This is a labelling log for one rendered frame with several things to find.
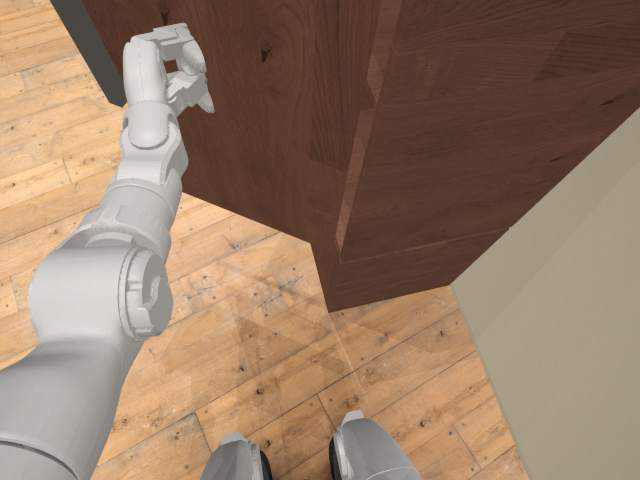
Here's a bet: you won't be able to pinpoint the robot right shin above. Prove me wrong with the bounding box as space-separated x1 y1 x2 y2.
341 410 364 480

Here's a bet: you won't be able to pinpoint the right robot thigh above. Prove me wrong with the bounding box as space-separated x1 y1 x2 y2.
333 418 423 480

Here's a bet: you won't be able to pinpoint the cupboard door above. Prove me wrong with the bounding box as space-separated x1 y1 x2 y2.
82 0 382 251

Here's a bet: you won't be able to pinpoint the handle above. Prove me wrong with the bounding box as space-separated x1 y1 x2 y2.
50 0 127 107

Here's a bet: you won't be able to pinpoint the left robot hand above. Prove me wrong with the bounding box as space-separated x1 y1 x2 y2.
123 23 215 117

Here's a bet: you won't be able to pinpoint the left robot upper arm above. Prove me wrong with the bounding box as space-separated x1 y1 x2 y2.
0 245 173 480

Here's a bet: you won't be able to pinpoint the robot left forearm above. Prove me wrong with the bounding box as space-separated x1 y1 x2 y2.
28 102 188 334

